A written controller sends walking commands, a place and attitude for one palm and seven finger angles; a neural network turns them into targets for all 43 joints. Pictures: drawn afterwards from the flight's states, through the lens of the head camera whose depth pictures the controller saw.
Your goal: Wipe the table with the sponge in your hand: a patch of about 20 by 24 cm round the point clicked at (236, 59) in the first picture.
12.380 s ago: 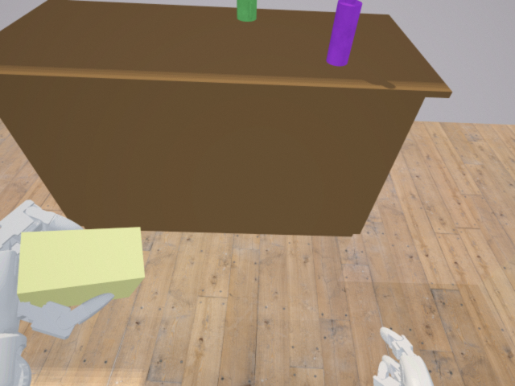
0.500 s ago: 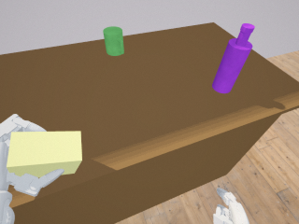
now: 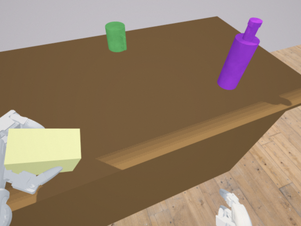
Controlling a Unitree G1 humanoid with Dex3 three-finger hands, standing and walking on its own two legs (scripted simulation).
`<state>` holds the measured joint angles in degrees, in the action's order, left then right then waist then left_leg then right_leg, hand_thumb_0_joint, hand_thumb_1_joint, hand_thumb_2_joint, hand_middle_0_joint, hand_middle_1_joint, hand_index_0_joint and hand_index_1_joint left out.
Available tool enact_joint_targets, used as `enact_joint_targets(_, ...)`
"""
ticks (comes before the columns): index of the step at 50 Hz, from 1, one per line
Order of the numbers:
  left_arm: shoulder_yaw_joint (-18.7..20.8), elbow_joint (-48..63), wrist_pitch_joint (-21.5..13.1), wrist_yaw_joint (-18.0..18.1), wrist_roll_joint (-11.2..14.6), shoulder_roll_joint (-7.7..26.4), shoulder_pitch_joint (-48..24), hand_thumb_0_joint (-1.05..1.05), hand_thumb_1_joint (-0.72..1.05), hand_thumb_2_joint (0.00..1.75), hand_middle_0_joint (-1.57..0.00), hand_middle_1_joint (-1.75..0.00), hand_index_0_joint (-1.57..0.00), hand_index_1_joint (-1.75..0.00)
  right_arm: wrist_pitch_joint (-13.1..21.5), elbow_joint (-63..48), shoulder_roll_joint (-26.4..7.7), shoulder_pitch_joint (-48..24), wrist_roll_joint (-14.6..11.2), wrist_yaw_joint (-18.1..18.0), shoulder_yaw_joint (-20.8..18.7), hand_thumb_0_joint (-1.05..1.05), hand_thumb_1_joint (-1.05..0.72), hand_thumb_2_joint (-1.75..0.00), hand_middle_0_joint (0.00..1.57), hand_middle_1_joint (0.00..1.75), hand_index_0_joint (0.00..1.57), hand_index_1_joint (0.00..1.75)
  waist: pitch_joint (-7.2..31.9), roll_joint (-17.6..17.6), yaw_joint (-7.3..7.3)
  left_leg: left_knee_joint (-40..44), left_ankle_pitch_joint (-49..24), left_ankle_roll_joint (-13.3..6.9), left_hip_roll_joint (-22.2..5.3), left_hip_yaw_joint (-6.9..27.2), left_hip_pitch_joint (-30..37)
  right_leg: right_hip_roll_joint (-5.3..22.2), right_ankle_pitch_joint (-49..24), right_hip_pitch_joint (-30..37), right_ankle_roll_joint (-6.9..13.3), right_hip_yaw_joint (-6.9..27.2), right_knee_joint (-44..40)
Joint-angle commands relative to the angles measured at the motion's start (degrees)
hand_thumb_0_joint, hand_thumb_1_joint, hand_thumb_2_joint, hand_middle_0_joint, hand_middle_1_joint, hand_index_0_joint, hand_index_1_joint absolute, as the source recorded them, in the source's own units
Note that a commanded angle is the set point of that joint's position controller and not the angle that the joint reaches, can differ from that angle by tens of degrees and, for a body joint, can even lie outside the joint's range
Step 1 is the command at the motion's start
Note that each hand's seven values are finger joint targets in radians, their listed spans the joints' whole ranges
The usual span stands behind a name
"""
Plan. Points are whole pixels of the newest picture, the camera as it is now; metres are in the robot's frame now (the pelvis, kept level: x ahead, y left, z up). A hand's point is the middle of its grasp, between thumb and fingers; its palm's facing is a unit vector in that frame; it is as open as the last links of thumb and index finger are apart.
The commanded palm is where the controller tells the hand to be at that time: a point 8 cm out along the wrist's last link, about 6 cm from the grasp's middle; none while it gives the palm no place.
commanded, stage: shuffle to correct the standing spot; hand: left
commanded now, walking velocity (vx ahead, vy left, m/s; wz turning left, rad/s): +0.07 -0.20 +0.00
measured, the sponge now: (55, 152) +0.23 +0.21 +0.14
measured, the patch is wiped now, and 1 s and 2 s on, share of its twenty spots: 0.00 0.00 0.00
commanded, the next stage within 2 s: none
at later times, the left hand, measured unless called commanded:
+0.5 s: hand (29, 158) +0.21 +0.24 +0.15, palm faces +0.37 -0.85 -0.38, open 10.3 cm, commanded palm +0.15 +0.28 +0.18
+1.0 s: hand (34, 160) +0.21 +0.24 +0.15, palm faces +0.35 -0.85 -0.39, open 10.3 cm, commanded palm +0.15 +0.27 +0.18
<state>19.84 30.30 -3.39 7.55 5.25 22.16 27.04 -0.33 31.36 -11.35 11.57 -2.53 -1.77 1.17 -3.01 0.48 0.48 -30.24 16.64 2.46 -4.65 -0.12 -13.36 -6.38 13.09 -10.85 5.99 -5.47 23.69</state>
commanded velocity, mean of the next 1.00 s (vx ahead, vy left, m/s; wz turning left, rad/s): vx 0.08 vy -0.20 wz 0.00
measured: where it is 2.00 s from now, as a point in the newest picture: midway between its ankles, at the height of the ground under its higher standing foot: outside the picture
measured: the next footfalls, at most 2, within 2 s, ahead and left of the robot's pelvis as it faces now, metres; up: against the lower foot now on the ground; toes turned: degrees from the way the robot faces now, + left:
none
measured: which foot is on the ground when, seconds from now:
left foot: down 0.00-1.00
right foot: down 0.00-1.00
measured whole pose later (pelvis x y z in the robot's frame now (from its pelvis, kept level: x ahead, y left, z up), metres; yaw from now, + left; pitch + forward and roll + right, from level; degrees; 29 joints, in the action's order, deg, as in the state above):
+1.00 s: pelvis -0.01 -0.01 +0.00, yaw +0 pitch +0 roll -1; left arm 19.5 29.5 -3.0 7.3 5.9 21.7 29.0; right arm -1.1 31.4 -12.3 10.9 -2.9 -1.8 0.8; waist -1.8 1.7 0.4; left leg -31.7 17.0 2.2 -5.3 0.2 -14.3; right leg -7.0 13.1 -11.5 6.7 -5.8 24.5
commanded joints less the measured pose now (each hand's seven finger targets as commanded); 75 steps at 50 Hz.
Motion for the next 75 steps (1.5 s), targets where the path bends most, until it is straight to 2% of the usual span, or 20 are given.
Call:
enact_joint_targets(1, 7.1, 12.64, -4.37, 0.46, 0.75, 9.41, 0.28, 0.0, 0.1, 1.3, -1.2, -1.6, -1.2, -1.6, 3.24, -9.41, -6.31, -5.64, -0.2, -0.32, -3.15, 0.0, -0.9, -0.9, 0.2, 0.3, 0.2, 0.3, 11.21, 3.43, -0.16, 0.14, -18.8, -5.06, -4.77, 4.4, 3.53, 10.87, -19.74, 5.25, -3.05, 9.04, -1.6)
enact_joint_targets(5, 8.09, 13.5, -4.64, 0.28, 0.79, 10.29, 0.04, 0.0, 0.1, 1.3, -1.2, -1.6, -1.2, -1.6, 2.71, -9.44, -6.55, -5.47, 0.0, -0.25, -3.23, 0.0, -0.9, -0.9, 0.2, 0.3, 0.2, 0.3, 11.75, 2.19, -0.12, -1.26, -20.31, -4.48, -4.57, 4.01, 2.73, 11.85, -22.45, 5.67, -1.97, 9.16, -0.73)
enact_joint_targets(8, 8.08, 13.57, -4.69, 0.26, 0.9, 10.51, -0.27, 0.0, 0.1, 1.3, -1.2, -1.6, -1.2, -1.6, 2.61, -9.55, -6.5, -6.25, 0.03, -0.47, -2.94, 0.0, -0.9, -0.9, 0.2, 0.3, 0.2, 0.3, 9.74, 3.84, -0.21, 1.05, -16.22, -4.86, -5.01, 5.41, 1.62, 11.05, -16.72, 3.5, -2.38, 8.77, -1.01)
enact_joint_targets(10, 7.92, 13.47, -4.63, 0.31, 0.8, 10.36, -1.49, 0.0, 0.1, 1.3, -1.2, -1.6, -1.2, -1.6, 2.45, -9.35, -6.5, -6.15, 0.13, -0.54, -2.86, 0.0, -0.9, -0.9, 0.2, 0.3, 0.2, 0.3, 8.6, 3.29, -0.25, 1.76, -11.96, -5.06, -5.0, 5.77, 0.53, 10.93, -12.96, 2.74, -2.59, 9.51, -2.4)
enact_joint_targets(13, 7.67, 13.84, -4.66, 0.53, 0.68, 10.41, -2.24, 0.0, 0.1, 1.3, -1.2, -1.6, -1.2, -1.6, 2.6, -9.44, -6.52, -6.59, 0.14, -0.9, -2.71, 0.0, -0.9, -0.9, 0.2, 0.3, 0.2, 0.3, 7.85, 6.05, -0.33, 4.17, -7.22, -5.68, -5.59, 6.76, 0.76, 10.06, -8.15, 1.14, -3.37, 9.27, -2.96)
enact_joint_targets(19, 5.82, 13.44, -4.25, 0.93, 0.18, 8.82, -5.28, 0.0, 0.1, 1.3, -1.2, -1.6, -1.2, -1.6, 3.0, -9.21, -6.65, -6.2, 0.19, -0.93, -2.67, 0.0, -0.9, -0.9, 0.2, 0.3, 0.2, 0.3, 7.57, 5.54, -0.25, 4.68, -2.65, -5.7, -5.19, 6.83, -0.42, 10.08, -5.29, 1.32, -3.01, 9.6, -4.02)
enact_joint_targets(23, 5.63, 12.66, -3.85, 1.01, 0.15, 8.76, -5.07, 0.0, 0.1, 1.3, -1.2, -1.6, -1.2, -1.6, 3.07, -9.28, -6.66, -6.29, 0.1, -0.99, -2.77, 0.0, -0.9, -0.9, 0.2, 0.3, 0.2, 0.3, 7.84, 4.25, -0.25, 4.15, -3.44, -5.67, -4.95, 6.79, -0.28, 10.3, -5.9, 1.37, -3.13, 9.85, -4.1)
enact_joint_targets(27, 6.14, 12.59, -3.85, 1.01, 0.49, 9.09, -3.47, 0.0, 0.1, 1.3, -1.2, -1.6, -1.2, -1.6, 2.87, -8.91, -6.71, -5.85, -0.07, -0.91, -2.82, 0.0, -0.9, -0.9, 0.2, 0.3, 0.2, 0.3, 9.99, 2.2, -0.07, 1.08, -8.86, -5.31, -3.96, 5.21, 1.4, 11.66, -11.66, 2.36, -2.21, 10.43, -3.74)
enact_joint_targets(30, 6.96, 12.45, -3.85, 1.07, 0.53, 9.79, -3.4, 0.0, 0.1, 1.3, -1.2, -1.6, -1.2, -1.6, 2.63, -9.15, -6.48, -6.07, -0.06, -0.71, -2.88, 0.0, -0.9, -0.9, 0.2, 0.3, 0.2, 0.3, 9.81, 1.1, -0.19, -0.88, -10.54, -4.92, -3.49, 4.06, 1.04, 12.62, -14.59, 2.83, -2.59, 11.37, -4.22)
enact_joint_targets(35, 7.46, 13.88, -4.33, 1.08, 0.71, 10.22, -2.43, 0.0, 0.1, 1.3, -1.2, -1.6, -1.2, -1.6, 2.38, -9.19, -6.55, -6.28, -0.08, -0.65, -2.77, 0.0, -0.9, -0.9, 0.2, 0.3, 0.2, 0.3, 10.12, 2.96, -0.28, -0.33, -11.48, -5.01, -3.53, 4.21, 1.38, 12.48, -15.28, 2.96, -2.59, 11.02, -3.75)
enact_joint_targets(36, 7.69, 14.34, -4.43, 0.97, 1.06, 10.71, -1.56, 0.0, 0.1, 1.3, -1.2, -1.6, -1.2, -1.6, 2.51, -9.21, -6.53, -6.85, -0.34, -0.78, -2.65, 0.0, -0.9, -0.9, 0.2, 0.3, 0.2, 0.3, 10.16, 4.76, -0.09, 0.71, -12.64, -5.12, -3.73, 4.61, 2.44, 11.89, -16.28, 2.41, -2.88, 10.53, -3.06)
enact_joint_targets(39, 8.35, 13.57, -4.61, 1.04, 0.69, 10.59, -0.85, 0.0, 0.1, 1.3, -1.2, -1.6, -1.2, -1.6, 2.28, -9.32, -6.51, -6.39, 0.01, -0.69, -2.74, 0.0, -0.9, -0.9, 0.2, 0.3, 0.2, 0.3, 10.58, 4.5, -0.45, 0.73, -15.36, -5.49, -4.93, 4.87, 1.63, 11.26, -17.7, 4.27, -4.3, 9.34, -2.51)
enact_joint_targets(45, 7.32, 11.1, -3.86, 0.88, 0.76, 9.42, -1.32, 0.0, 0.1, 1.3, -1.2, -1.6, -1.2, -1.6, 2.09, -9.2, -6.78, -5.91, -0.15, -0.61, -3.0, 0.0, -0.9, -0.9, 0.2, 0.3, 0.2, 0.3, 9.5, 0.4, -0.3, -0.89, -8.3, -5.05, -3.39, 3.38, 0.64, 12.11, -14.16, 2.91, -4.22, 11.54, -4.91)
enact_joint_targets(53, 5.81, 12.45, -3.8, 1.09, 0.44, 8.98, -5.1, 0.0, 0.1, 1.3, -1.2, -1.6, -1.2, -1.6, 2.29, -9.33, -6.66, -7.13, -0.11, -0.93, -2.56, 0.0, -0.9, -0.9, 0.2, 0.3, 0.2, 0.3, 6.69, 3.14, -0.42, 2.96, -0.94, -5.79, -4.0, 4.85, 0.5, 10.91, -5.21, -0.63, -5.27, 11.7, -6.55)
enact_joint_targets(55, 5.76, 13.66, -4.01, 1.2, 0.2, 9.05, -5.95, 0.0, 0.1, 1.3, -1.2, -1.6, -1.2, -1.6, 2.41, -9.38, -6.72, -6.82, -0.05, -0.82, -2.6, 0.0, -0.9, -0.9, 0.2, 0.3, 0.2, 0.3, 7.16, 4.81, -0.48, 3.61, -1.91, -5.82, -4.2, 5.13, 1.03, 10.83, -5.62, -0.21, -4.66, 11.75, -6.38)
enact_joint_targets(57, 5.99, 14.62, -4.31, 1.22, 0.22, 9.64, -5.76, 0.0, 0.1, 1.3, -1.2, -1.6, -1.2, -1.6, 2.6, -9.31, -6.8, -7.11, -0.02, -1.02, -2.41, 0.0, -0.9, -0.9, 0.2, 0.3, 0.2, 0.3, 7.97, 7.19, -0.42, 5.48, -3.73, -6.22, -5.24, 6.54, 1.61, 9.85, -6.55, 0.43, -4.62, 9.82, -4.44)
enact_joint_targets(61, 6.65, 12.74, -3.88, 0.92, 0.37, 9.95, -3.04, 0.0, 0.1, 1.3, -1.2, -1.6, -1.2, -1.6, 2.82, -9.46, -6.53, -6.95, -0.17, -0.83, -2.49, 0.0, -0.9, -0.9, 0.2, 0.3, 0.2, 0.3, 8.67, 5.62, -0.53, 4.04, -10.41, -5.95, -5.76, 6.28, 2.64, 9.47, -10.9, 1.36, -4.3, 8.91, -3.62)
enact_joint_targets(65, 6.81, 10.57, -3.42, 0.61, 0.4, 9.2, -1.92, 0.0, 0.1, 1.3, -1.2, -1.6, -1.2, -1.6, 2.38, -9.54, -6.77, -6.22, 0.01, -0.55, -2.91, 0.0, -0.9, -0.9, 0.2, 0.3, 0.2, 0.3, 9.14, 1.81, -0.45, 0.93, -10.16, -5.19, -4.79, 4.66, 1.02, 10.67, -13.16, 2.61, -3.6, 10.35, -4.2)
enact_joint_targets(70, 6.99, 11.35, -3.57, 0.47, 0.78, 9.47, -1.55, 0.0, 0.1, 1.3, -1.2, -1.6, -1.2, -1.6, 2.14, -9.51, -6.65, -6.28, -0.09, -0.56, -2.89, 0.0, -0.9, -0.9, 0.2, 0.3, 0.2, 0.3, 10.47, 0.11, -0.23, -1.11, -10.68, -4.84, -3.62, 3.39, 1.93, 11.99, -16.29, 2.57, -3.01, 11.28, -4.0)
enact_joint_targets(75, 7.06, 13.98, -4.15, 0.77, 0.6, 10.03, -3.23, 0.0, 0.1, 1.3, -1.2, -1.6, -1.2, -1.6, 2.35, -9.57, -6.66, -6.99, -0.03, -0.7, -2.76, 0.0, -0.9, -0.9, 0.2, 0.3, 0.2, 0.3, 10.08, 4.03, -0.52, 1.18, -10.61, -5.38, -4.47, 4.71, 2.43, 11.15, -14.08, 1.96, -3.66, 10.83, -3.54)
